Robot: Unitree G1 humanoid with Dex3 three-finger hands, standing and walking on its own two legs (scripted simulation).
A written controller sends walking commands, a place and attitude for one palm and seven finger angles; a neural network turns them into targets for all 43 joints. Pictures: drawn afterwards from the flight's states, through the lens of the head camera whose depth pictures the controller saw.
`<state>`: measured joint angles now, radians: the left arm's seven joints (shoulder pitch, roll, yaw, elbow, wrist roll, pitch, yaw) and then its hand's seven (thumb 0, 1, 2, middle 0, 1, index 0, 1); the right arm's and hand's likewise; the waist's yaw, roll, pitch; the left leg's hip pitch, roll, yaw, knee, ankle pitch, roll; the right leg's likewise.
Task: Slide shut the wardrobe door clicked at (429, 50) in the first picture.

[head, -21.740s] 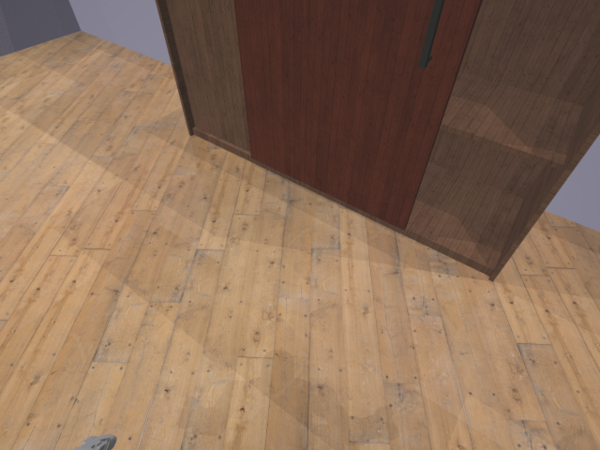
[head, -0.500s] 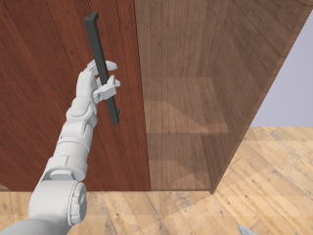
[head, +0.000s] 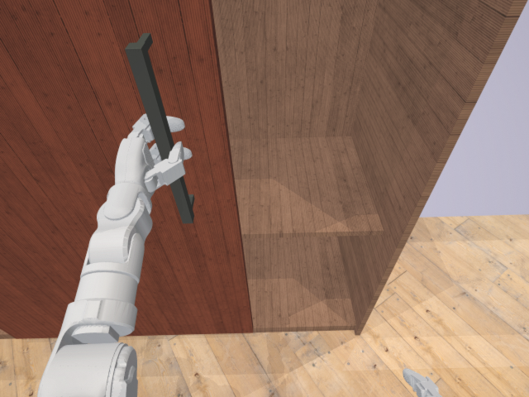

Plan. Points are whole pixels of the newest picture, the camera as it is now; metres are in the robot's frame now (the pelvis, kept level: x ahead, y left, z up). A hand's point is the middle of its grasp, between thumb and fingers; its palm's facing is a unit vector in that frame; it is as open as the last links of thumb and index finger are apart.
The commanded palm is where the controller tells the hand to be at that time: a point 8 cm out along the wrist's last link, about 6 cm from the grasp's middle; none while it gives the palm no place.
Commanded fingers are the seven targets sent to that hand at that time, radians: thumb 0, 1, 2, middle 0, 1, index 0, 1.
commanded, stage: tug the door sideways, standing still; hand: left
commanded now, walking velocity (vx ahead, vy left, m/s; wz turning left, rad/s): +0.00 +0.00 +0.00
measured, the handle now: (170, 145) +0.47 +0.16 +0.16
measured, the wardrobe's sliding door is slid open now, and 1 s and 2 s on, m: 0.39 0.34 0.17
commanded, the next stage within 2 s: step sideways, sliding the door along in 0.64 s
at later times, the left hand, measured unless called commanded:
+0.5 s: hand (182, 162) +0.41 +0.13 +0.17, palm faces +0.10 -0.99 -0.01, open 5.6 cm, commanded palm +0.39 +0.13 +0.17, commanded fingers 0.00 0.90 0.90 -0.45 -1.40 -0.45 -1.40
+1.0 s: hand (203, 165) +0.41 +0.10 +0.16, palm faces +0.03 -0.98 -0.19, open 6.1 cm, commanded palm +0.40 +0.14 +0.17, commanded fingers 0.00 0.90 0.90 -0.45 -1.40 -0.45 -1.40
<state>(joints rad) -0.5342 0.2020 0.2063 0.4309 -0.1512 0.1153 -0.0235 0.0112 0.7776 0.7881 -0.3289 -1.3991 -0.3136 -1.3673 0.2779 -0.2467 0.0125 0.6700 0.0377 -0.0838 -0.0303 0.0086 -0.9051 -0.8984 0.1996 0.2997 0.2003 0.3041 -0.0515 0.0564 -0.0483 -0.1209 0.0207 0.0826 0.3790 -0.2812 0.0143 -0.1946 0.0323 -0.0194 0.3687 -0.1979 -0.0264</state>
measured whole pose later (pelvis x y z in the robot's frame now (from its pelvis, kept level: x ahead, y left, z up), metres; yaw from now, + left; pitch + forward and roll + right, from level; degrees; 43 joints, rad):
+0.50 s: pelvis +0.00 +0.01 +0.00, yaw +4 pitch +1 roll -1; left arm -0.69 0.11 0.06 0.53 -0.13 0.15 0.09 0.01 0.77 0.83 -0.34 -1.38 -0.32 -1.39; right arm 0.23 -0.22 0.02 0.72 0.03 -0.06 -0.04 0.01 -0.91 -0.90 0.20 0.30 0.20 0.30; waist 0.01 0.05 -0.04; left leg -0.17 -0.01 0.01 0.44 -0.30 0.02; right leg -0.21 -0.01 -0.09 0.42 -0.23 -0.02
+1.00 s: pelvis -0.02 +0.00 -0.02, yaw +2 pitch +0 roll +1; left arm -0.74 0.21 0.00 0.58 -0.07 -0.07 0.08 -0.05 0.67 0.82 -0.43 -1.39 -0.30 -1.39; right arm 0.23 -0.20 0.00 0.70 0.01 -0.05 -0.07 0.01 -0.90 -0.90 0.20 0.30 0.20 0.30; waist -0.02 0.04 0.08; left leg -0.22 -0.01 0.05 0.58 -0.35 0.02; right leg -0.34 0.01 -0.02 0.68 -0.40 -0.03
